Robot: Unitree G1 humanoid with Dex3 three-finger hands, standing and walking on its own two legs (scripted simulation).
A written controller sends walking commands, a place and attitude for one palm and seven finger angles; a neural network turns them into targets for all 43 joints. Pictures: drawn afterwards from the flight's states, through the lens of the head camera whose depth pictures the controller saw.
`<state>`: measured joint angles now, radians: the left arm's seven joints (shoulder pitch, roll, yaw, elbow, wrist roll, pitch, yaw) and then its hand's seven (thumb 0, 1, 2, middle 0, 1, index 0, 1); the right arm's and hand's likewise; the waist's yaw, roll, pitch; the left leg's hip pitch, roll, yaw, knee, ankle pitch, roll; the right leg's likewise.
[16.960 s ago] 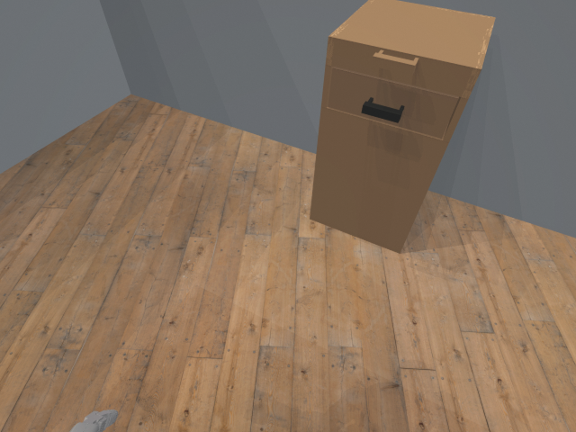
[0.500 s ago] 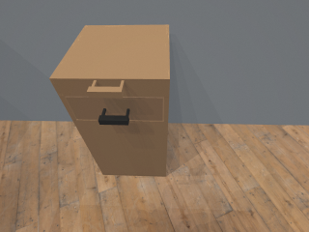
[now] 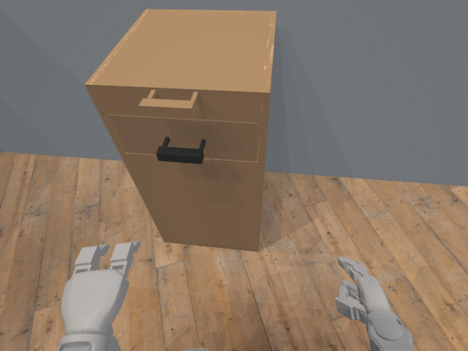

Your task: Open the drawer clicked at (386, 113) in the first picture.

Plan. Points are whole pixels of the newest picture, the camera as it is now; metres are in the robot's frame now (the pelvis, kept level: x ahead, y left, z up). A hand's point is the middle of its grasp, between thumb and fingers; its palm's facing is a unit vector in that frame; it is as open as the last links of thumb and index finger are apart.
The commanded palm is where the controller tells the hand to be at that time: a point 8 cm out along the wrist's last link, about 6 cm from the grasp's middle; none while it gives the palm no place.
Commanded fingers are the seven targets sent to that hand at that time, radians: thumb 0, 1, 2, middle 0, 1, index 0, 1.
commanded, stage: raise the hand with hooked fingers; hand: left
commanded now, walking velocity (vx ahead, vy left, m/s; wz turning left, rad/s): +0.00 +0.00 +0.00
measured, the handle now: (182, 148) +0.58 +0.25 -0.06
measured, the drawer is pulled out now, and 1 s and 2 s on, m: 0.00 0.00 0.00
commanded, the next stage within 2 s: move the hooked fingers above the handle in 1.28 s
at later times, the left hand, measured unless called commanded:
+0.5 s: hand (110, 226) +0.27 +0.26 +0.07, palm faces +0.10 -0.09 -0.99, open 14.4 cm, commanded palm +0.25 +0.26 +0.12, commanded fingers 0.00 -0.50 0.30 -0.29 -1.15 -0.29 -1.15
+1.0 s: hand (100, 176) +0.33 +0.28 +0.12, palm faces +0.03 -0.08 -1.00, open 13.9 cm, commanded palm +0.30 +0.28 +0.17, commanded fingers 0.00 -0.50 0.30 -0.30 -1.20 -0.30 -1.20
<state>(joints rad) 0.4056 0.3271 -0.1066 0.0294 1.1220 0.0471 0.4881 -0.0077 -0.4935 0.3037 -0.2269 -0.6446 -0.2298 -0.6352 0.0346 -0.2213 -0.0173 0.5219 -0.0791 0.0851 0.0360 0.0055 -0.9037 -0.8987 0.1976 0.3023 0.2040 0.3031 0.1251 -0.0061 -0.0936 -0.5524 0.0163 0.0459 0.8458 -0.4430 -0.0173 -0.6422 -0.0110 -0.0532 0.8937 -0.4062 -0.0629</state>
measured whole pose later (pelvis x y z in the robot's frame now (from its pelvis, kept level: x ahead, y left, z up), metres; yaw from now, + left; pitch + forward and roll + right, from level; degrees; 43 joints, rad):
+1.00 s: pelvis +0.02 +0.04 +0.04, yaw +1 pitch +2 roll +0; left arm -0.14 0.45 -0.07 0.12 0.95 0.07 0.06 0.00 -0.49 0.31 -0.31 -1.20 -0.32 -1.19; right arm 0.11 -0.23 0.02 0.62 0.00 0.11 -0.02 0.01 -0.90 -0.90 0.20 0.30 0.21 0.30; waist 0.09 0.07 -0.01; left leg -0.23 -0.02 0.04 0.49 -0.30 0.02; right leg -0.30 -0.03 -0.06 0.51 -0.25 -0.01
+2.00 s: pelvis +0.02 +0.02 +0.03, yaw +0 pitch +9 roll +1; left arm -0.42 0.41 -0.09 0.57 1.03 -0.04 0.19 0.00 -0.49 0.31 -0.32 -1.21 -0.32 -1.20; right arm 0.23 -0.26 -0.05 0.67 0.01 0.10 -0.04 0.00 -0.90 -0.90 0.20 0.30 0.21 0.30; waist 0.02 0.05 -0.06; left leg -0.42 0.00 0.04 0.59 -0.33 0.01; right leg -0.50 -0.02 -0.05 0.62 -0.29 -0.03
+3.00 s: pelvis -0.03 +0.04 -0.01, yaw -1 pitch +23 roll -1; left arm -1.01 0.56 -0.03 1.24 1.10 -0.09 0.32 0.00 -0.49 0.31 -0.30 -1.20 -0.32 -1.20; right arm 0.37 -0.28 -0.02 0.70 -0.03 0.03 -0.04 0.00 -0.90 -0.90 0.20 0.30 0.21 0.30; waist -0.20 0.04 -0.11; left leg -0.92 0.01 0.04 0.91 -0.39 0.04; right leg -0.96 -0.02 -0.05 0.86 -0.29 -0.01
